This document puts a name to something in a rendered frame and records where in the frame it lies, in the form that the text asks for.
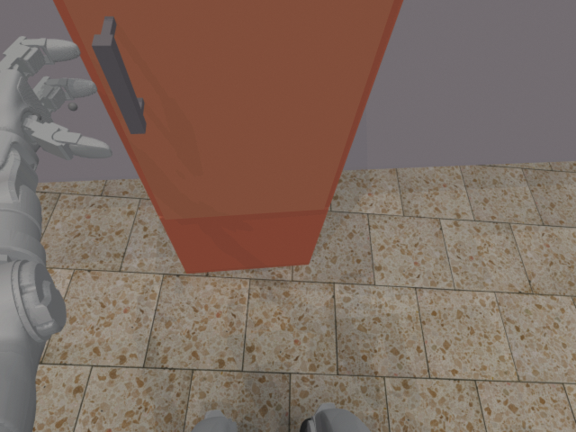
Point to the left robot forearm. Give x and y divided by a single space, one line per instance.
20 207

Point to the robot left shin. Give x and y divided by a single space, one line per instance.
213 413

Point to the left robot upper arm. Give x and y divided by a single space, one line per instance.
31 310

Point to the left robot hand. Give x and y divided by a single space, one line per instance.
18 101

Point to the robot right thigh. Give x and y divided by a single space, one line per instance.
336 420

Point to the handle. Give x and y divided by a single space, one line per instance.
110 59

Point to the cupboard door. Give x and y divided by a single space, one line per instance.
248 103

